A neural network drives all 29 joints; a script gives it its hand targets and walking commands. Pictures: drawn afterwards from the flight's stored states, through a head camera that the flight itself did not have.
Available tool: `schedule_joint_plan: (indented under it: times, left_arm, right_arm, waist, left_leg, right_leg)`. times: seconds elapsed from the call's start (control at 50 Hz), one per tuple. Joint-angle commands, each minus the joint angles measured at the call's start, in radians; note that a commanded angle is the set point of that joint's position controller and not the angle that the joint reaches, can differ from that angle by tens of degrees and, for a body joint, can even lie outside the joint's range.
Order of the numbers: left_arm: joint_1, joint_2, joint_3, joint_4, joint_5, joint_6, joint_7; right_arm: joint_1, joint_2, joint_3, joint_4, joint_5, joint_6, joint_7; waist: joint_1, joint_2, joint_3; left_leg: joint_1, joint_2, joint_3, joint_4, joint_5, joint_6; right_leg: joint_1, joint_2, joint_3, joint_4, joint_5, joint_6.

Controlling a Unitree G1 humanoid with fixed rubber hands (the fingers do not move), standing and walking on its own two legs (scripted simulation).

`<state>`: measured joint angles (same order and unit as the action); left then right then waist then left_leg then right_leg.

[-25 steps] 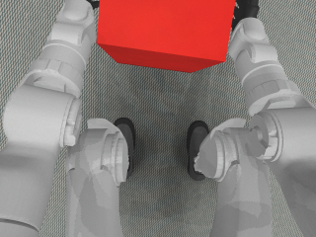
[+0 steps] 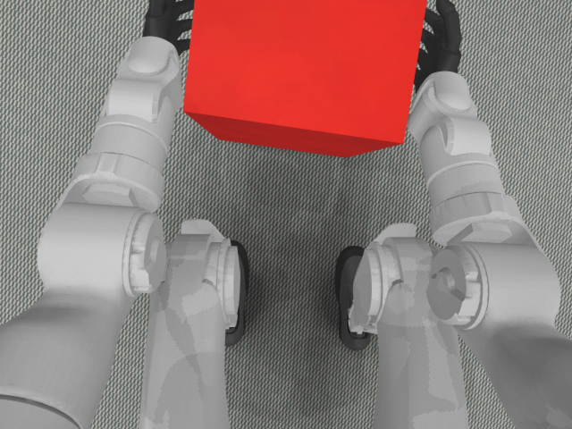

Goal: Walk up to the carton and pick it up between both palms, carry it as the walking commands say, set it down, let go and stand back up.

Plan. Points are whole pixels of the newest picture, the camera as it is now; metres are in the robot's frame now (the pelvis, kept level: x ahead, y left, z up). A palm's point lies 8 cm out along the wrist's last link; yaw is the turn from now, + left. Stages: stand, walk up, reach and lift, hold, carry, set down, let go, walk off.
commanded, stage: reach and lift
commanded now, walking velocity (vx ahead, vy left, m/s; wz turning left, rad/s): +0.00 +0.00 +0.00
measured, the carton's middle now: (295, 85) +0.51 +0.02 -0.19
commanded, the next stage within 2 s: none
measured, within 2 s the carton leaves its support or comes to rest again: neither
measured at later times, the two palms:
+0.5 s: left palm (152, 26) +0.52 +0.17 -0.06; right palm (468, 58) +0.51 -0.14 -0.06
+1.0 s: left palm out of the picture +0.51 +0.17 +0.02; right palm (534, 35) +0.49 -0.14 +0.03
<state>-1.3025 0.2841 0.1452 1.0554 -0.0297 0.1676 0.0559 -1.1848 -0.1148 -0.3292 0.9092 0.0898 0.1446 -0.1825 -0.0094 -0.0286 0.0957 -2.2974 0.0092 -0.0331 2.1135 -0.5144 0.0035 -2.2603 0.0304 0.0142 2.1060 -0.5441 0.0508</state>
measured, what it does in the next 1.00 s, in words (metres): rises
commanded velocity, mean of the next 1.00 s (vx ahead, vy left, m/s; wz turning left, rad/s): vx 0.00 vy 0.00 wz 0.00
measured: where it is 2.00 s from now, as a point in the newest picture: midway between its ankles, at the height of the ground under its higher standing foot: (292, 312)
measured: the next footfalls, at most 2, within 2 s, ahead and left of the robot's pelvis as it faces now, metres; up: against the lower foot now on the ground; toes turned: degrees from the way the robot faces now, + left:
none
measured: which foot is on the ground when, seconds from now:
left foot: down 0.00-1.00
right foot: down 0.00-1.00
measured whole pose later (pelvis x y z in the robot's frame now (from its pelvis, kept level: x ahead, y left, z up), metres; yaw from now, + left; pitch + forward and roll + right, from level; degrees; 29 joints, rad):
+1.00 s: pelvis +0.01 +0.00 +0.10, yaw +1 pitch +47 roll -2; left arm -1.06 0.09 0.37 0.74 0.22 0.36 -0.02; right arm -0.98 0.05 -0.54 0.60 -0.17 0.35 -0.06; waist -0.04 -0.02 -0.20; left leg -2.12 -0.01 -0.03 1.77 -0.47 0.00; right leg -2.08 0.02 0.02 1.76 -0.50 0.05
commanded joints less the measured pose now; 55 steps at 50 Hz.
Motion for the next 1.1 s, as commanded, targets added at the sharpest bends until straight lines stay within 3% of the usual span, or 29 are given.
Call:
schedule_joint_plan:
  times: [0.0,0.16,0.44,0.8,1.08]
  left_arm:
    - [-0.490,-0.998,-0.233,-0.191,-0.014,0.005,-0.247]
    - [-0.443,-1.042,-0.208,-0.233,0.057,0.059,-0.274]
    - [-0.413,-1.128,-0.288,-0.337,0.042,0.116,-0.286]
    - [-0.340,-1.180,-0.220,-0.308,0.109,0.165,-0.296]
    - [-0.283,-1.229,-0.228,-0.331,0.115,0.190,-0.310]
  right_arm:
    - [-0.657,0.919,0.376,-0.189,0.004,0.016,0.267]
    - [-0.609,0.976,0.361,-0.216,-0.049,0.072,0.310]
    - [-0.557,1.051,0.412,-0.294,-0.058,0.136,0.344]
    - [-0.477,1.100,0.359,-0.264,-0.119,0.193,0.378]
    - [-0.412,1.154,0.376,-0.281,-0.122,0.217,0.387]
  waist:
    - [-0.009,0.068,-1.137]
    - [0.000,0.077,-1.177]
    - [-0.011,0.098,-1.340]
    - [-0.023,0.095,-1.268]
    - [-0.023,0.093,-1.294]
  left_leg:
    - [0.643,-0.122,0.092,-0.201,0.200,0.005]
    - [0.655,-0.129,0.096,-0.255,0.212,0.002]
    - [0.754,-0.139,0.096,-0.328,0.285,-0.013]
    - [0.802,-0.160,0.086,-0.477,0.205,-0.007]
    - [0.906,-0.167,0.083,-0.566,0.230,-0.008]
  right_leg:
    - [0.493,0.130,-0.130,-0.193,0.200,-0.009]
    - [0.477,0.133,-0.131,-0.244,0.208,-0.011]
    - [0.541,0.131,-0.129,-0.312,0.268,-0.007]
    - [0.567,0.141,-0.115,-0.456,0.193,-0.019]
    - [0.683,0.147,-0.103,-0.549,0.221,-0.019]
